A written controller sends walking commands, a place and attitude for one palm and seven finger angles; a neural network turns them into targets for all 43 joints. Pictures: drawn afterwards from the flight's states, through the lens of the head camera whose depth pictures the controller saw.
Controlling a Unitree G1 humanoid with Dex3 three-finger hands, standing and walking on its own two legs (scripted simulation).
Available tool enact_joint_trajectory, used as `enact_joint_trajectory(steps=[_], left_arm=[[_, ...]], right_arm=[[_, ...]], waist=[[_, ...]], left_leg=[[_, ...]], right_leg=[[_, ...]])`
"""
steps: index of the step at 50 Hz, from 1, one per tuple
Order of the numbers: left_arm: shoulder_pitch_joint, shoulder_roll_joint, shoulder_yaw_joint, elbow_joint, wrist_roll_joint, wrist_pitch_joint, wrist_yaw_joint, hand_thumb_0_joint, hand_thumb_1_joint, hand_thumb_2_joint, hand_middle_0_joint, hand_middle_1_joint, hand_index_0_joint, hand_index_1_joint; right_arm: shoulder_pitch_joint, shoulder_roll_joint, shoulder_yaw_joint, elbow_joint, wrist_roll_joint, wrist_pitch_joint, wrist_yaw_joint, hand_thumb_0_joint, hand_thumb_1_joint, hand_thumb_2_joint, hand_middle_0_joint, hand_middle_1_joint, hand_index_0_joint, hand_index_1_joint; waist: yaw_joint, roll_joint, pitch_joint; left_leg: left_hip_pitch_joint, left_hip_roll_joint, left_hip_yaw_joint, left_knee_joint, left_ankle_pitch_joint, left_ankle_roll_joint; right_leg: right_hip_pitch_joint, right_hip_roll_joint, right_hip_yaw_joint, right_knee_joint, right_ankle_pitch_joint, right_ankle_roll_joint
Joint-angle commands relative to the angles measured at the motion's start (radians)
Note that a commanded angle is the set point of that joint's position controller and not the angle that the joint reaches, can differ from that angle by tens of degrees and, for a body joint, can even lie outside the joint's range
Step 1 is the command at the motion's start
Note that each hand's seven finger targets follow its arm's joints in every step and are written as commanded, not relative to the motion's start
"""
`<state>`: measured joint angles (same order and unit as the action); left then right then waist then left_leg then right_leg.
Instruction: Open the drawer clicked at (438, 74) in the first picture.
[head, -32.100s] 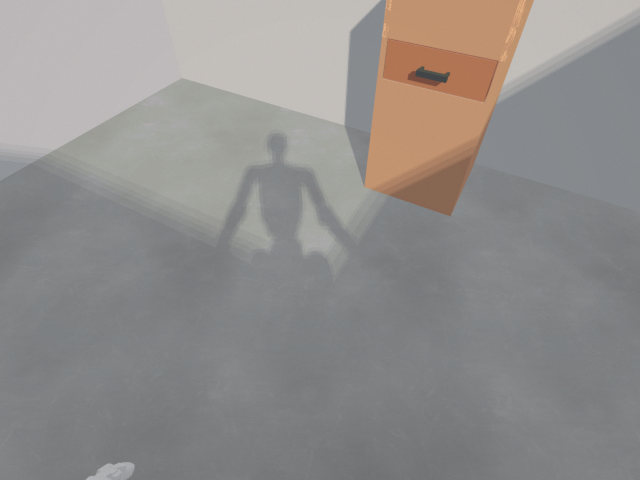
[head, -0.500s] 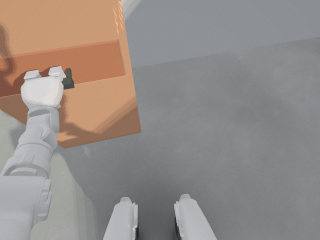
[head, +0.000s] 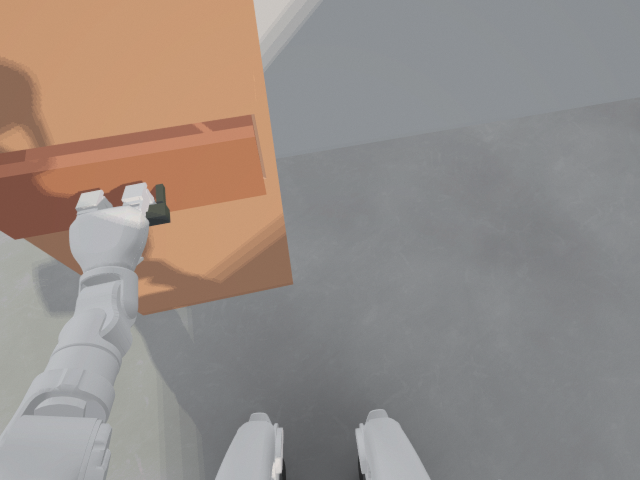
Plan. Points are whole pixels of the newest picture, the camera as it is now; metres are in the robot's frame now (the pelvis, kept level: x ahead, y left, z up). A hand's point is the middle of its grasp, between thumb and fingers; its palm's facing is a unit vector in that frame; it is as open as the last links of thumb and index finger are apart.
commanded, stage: pull the drawer open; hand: left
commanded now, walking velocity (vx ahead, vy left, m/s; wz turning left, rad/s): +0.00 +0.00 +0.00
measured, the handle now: (126, 208) +0.47 +0.27 -0.03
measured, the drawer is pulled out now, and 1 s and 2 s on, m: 0.03 0.17 0.28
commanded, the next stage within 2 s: none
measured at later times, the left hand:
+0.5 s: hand (132, 300) +0.34 +0.25 -0.05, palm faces -0.04 -0.04 -1.00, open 5.8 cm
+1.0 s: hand (134, 349) +0.28 +0.23 -0.05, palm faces -0.03 -0.03 -1.00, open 5.8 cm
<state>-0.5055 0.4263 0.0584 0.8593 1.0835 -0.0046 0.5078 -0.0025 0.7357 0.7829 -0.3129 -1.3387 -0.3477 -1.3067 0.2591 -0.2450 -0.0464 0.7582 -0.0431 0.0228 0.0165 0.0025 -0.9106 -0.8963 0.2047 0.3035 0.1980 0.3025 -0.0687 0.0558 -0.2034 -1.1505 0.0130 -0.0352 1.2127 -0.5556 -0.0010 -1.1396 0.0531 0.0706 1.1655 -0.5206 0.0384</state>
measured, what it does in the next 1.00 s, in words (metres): stands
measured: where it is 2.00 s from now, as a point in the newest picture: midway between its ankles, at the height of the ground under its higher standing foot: outside the picture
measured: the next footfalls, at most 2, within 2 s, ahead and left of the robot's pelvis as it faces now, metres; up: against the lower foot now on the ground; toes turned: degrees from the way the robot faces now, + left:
none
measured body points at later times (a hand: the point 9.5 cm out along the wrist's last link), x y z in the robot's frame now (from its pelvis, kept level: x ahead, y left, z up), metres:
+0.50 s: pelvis +0.01 +0.00 +0.01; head +0.11 +0.00 +0.45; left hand +0.34 +0.24 +0.00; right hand +0.13 -0.26 -0.12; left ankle +0.00 +0.12 -0.63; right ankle +0.01 -0.14 -0.63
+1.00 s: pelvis -0.01 -0.01 +0.01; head +0.08 -0.02 +0.45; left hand +0.28 +0.23 +0.00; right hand +0.14 -0.26 -0.12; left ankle +0.00 +0.12 -0.63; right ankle +0.01 -0.14 -0.63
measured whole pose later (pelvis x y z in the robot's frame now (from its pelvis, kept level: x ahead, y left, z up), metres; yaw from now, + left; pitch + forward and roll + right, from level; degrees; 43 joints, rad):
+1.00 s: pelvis -0.01 -0.01 +0.01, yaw +2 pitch +22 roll -1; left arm -0.06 0.27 -0.07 0.55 1.11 0.10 0.63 0.00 0.71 0.83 -0.32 -1.32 -0.37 -1.33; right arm 0.15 -0.23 -0.05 0.73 -0.05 0.00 0.00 0.01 -0.91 -0.90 0.20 0.30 0.20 0.30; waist -0.01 0.04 -0.20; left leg -1.00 0.00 -0.05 1.16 -0.53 -0.02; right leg -1.00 0.04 0.06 1.14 -0.52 0.02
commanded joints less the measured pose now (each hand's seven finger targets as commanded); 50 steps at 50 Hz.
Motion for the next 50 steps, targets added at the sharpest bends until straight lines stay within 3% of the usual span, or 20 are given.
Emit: enact_joint_trajectory(steps=[1,5,6,9,12,19,20,23,25,26,28,31,32,34,36,39,40,43,48,50], left_arm=[[-0.068,0.205,0.075,-0.172,-0.004,0.017,0.064,0.0,0.9,0.9,-0.4,-1.35,-0.4,-1.35],[-0.036,0.157,0.051,-0.256,-0.005,0.045,0.091,0.0,0.9,0.9,-0.4,-1.35,-0.4,-1.35],[0.013,0.141,0.044,-0.226,0.003,0.057,0.098,0.0,0.9,0.9,-0.4,-1.35,-0.4,-1.35],[0.007,0.101,0.015,-0.281,0.002,0.077,0.111,0.0,0.9,0.9,-0.4,-1.35,-0.4,-1.35],[0.057,0.114,0.03,-0.307,-0.001,0.097,0.116,0.0,0.9,0.9,-0.4,-1.35,-0.4,-1.35],[0.07,0.094,0.009,-0.296,0.008,0.11,0.116,0.0,0.9,0.9,-0.4,-1.35,-0.4,-1.35],[0.073,0.13,0.036,-0.322,0.006,0.107,0.115,0.0,0.9,0.9,-0.4,-1.35,-0.4,-1.35],[0.145,0.079,0.005,-0.317,0.013,0.105,0.12,0.0,0.9,0.9,-0.4,-1.35,-0.4,-1.35],[0.171,0.092,0.023,-0.338,0.006,0.106,0.119,0.0,0.9,0.9,-0.4,-1.35,-0.4,-1.35],[0.207,0.088,0.021,-0.324,0.01,0.106,0.12,0.0,0.9,0.9,-0.4,-1.35,-0.4,-1.35],[0.216,0.077,0.014,-0.352,0.009,0.1,0.124,0.0,0.9,0.9,-0.4,-1.35,-0.4,-1.35],[0.291,0.079,0.027,-0.382,0.009,0.102,0.132,0.0,0.9,0.9,-0.4,-1.35,-0.4,-1.35],[0.269,0.058,0.008,-0.397,0.012,0.102,0.136,0.0,0.9,0.9,-0.4,-1.35,-0.4,-1.35],[0.284,0.041,-0.002,-0.418,0.01,0.101,0.145,0.0,0.9,0.9,-0.4,-1.35,-0.4,-1.35],[0.315,0.064,0.017,-0.423,0.019,0.106,0.154,0.0,0.9,0.9,-0.4,-1.35,-0.4,-1.35],[0.301,0.028,-0.011,-0.446,0.016,0.11,0.164,0.0,0.9,0.9,-0.4,-1.35,-0.4,-1.35],[0.319,0.058,0.018,-0.461,0.013,0.115,0.167,0.0,0.9,0.9,-0.4,-1.35,-0.4,-1.35],[0.328,0.019,-0.021,-0.456,0.026,0.124,0.177,0.0,0.9,0.9,-0.4,-1.35,-0.4,-1.35],[0.353,0.016,-0.026,-0.455,0.025,0.138,0.176,0.0,0.9,0.9,-0.4,-1.35,-0.4,-1.35],[0.332,0.004,-0.042,-0.486,0.022,0.138,0.174,0.0,0.9,0.9,-0.4,-1.35,-0.4,-1.35]], right_arm=[[0.097,-0.152,-0.063,-0.057,-0.005,-0.016,-0.012,0.0,-0.9,-0.9,0.2,0.3,0.2,0.3],[0.085,-0.147,-0.068,-0.075,-0.005,-0.013,-0.007,0.0,-0.9,-0.9,0.2,0.3,0.2,0.3],[0.073,-0.146,-0.068,-0.07,-0.006,-0.013,-0.009,0.0,-0.9,-0.9,0.2,0.3,0.2,0.3],[0.062,-0.14,-0.068,-0.084,-0.004,-0.012,-0.008,0.0,-0.9,-0.9,0.2,0.3,0.2,0.3],[0.048,-0.138,-0.065,-0.09,-0.005,-0.011,-0.011,0.0,-0.9,-0.9,0.2,0.3,0.2,0.3],[0.001,-0.13,-0.057,-0.094,-0.005,-0.017,-0.025,0.0,-0.9,-0.9,0.2,0.3,0.2,0.3],[-0.008,-0.135,-0.055,-0.095,-0.007,-0.016,-0.025,0.0,-0.9,-0.9,0.2,0.3,0.2,0.3],[-0.024,-0.123,-0.056,-0.104,-0.008,-0.022,-0.028,0.0,-0.9,-0.9,0.2,0.3,0.2,0.3],[-0.028,-0.124,-0.055,-0.111,-0.008,-0.023,-0.027,0.0,-0.9,-0.9,0.2,0.3,0.2,0.3],[-0.037,-0.123,-0.054,-0.109,-0.007,-0.024,-0.027,0.0,-0.9,-0.9,0.2,0.3,0.2,0.3],[-0.045,-0.12,-0.054,-0.118,-0.005,-0.029,-0.027,0.0,-0.9,-0.9,0.2,0.3,0.2,0.3],[-0.06,-0.118,-0.053,-0.127,-0.004,-0.033,-0.025,0.0,-0.9,-0.9,0.2,0.3,0.2,0.3],[-0.059,-0.116,-0.055,-0.13,-0.001,-0.036,-0.024,0.0,-0.9,-0.9,0.2,0.3,0.2,0.3],[-0.065,-0.113,-0.057,-0.131,-0.001,-0.043,-0.023,0.0,-0.9,-0.9,0.2,0.3,0.2,0.3],[-0.078,-0.117,-0.054,-0.129,-0.005,-0.042,-0.025,0.0,-0.9,-0.9,0.2,0.3,0.2,0.3],[-0.083,-0.113,-0.056,-0.13,-0.002,-0.052,-0.024,0.0,-0.9,-0.9,0.2,0.3,0.2,0.3],[-0.089,-0.118,-0.054,-0.131,-0.004,-0.051,-0.024,0.0,-0.9,-0.9,0.2,0.3,0.2,0.3],[-0.099,-0.109,-0.055,-0.125,-0.004,-0.055,-0.027,0.0,-0.9,-0.9,0.2,0.3,0.2,0.3],[-0.118,-0.109,-0.05,-0.128,-0.003,-0.059,-0.033,0.0,-0.9,-0.9,0.2,0.3,0.2,0.3],[-0.123,-0.108,-0.049,-0.136,-0.002,-0.063,-0.033,0.0,-0.9,-0.9,0.2,0.3,0.2,0.3]], waist=[[0.042,-0.001,-0.448],[0.041,0.028,-0.458],[0.043,0.001,-0.426],[0.034,0.006,-0.446],[0.047,0.007,-0.442],[0.04,-0.016,-0.375],[0.059,0.018,-0.391],[0.06,-0.004,-0.378],[0.068,-0.009,-0.397],[0.075,-0.014,-0.369],[0.07,-0.019,-0.365],[0.091,-0.017,-0.377],[0.073,-0.026,-0.366],[0.072,-0.023,-0.361],[0.087,-0.017,-0.359],[0.069,-0.033,-0.342],[0.088,-0.016,-0.355],[0.074,-0.031,-0.336],[0.082,-0.045,-0.31],[0.08,-0.01,-0.313]], left_leg=[[0.372,-0.015,0.035,-0.128,0.541,0.021],[0.433,-0.012,0.026,-0.143,0.603,0.014],[0.43,-0.011,0.028,-0.143,0.605,0.014],[0.456,-0.011,0.028,-0.155,0.596,0.012],[0.465,-0.013,0.031,-0.163,0.612,0.012],[0.414,-0.024,0.038,-0.177,0.48,0.015],[0.426,-0.026,0.036,-0.179,0.491,0.013],[0.421,-0.03,0.044,-0.173,0.486,0.015],[0.418,-0.032,0.043,-0.172,0.491,0.015],[0.4,-0.033,0.045,-0.173,0.476,0.014],[0.399,-0.032,0.044,-0.175,0.459,0.015],[0.399,-0.035,0.046,-0.177,0.456,0.014],[0.404,-0.032,0.043,-0.179,0.444,0.014],[0.403,-0.034,0.048,-0.178,0.422,0.015],[0.403,-0.034,0.043,-0.181,0.432,0.012],[0.398,-0.034,0.044,-0.185,0.383,0.014],[0.402,-0.037,0.043,-0.187,0.398,0.013],[0.413,-0.035,0.042,-0.184,0.387,0.012],[0.398,-0.039,0.038,-0.193,0.347,0.012],[0.41,-0.038,0.035,-0.199,0.334,0.012]], right_leg=[[0.299,0.008,-0.105,-0.11,0.5,-0.065],[0.307,0.009,-0.115,-0.118,0.511,-0.07],[0.299,0.009,-0.116,-0.126,0.509,-0.067],[0.315,0.009,-0.118,-0.138,0.508,-0.068],[0.348,0.007,-0.116,-0.143,0.538,-0.069],[0.347,0.004,-0.111,-0.163,0.472,-0.07],[0.354,0.003,-0.107,-0.157,0.472,-0.075],[0.358,0.004,-0.107,-0.161,0.484,-0.072],[0.378,0.005,-0.105,-0.156,0.498,-0.075],[0.374,0.004,-0.103,-0.156,0.495,-0.073],[0.37,0.004,-0.104,-0.159,0.483,-0.073],[0.385,0.005,-0.102,-0.153,0.484,-0.076],[0.37,0.004,-0.104,-0.159,0.47,-0.075],[0.369,0.004,-0.104,-0.164,0.457,-0.074],[0.366,0.004,-0.104,-0.155,0.453,-0.077],[0.351,0.004,-0.105,-0.167,0.411,-0.075],[0.36,0.004,-0.104,-0.16,0.414,-0.08],[0.337,0.003,-0.107,-0.167,0.403,-0.077],[0.332,0.002,-0.108,-0.173,0.358,-0.077],[0.322,0.003,-0.109,-0.175,0.332,-0.082]])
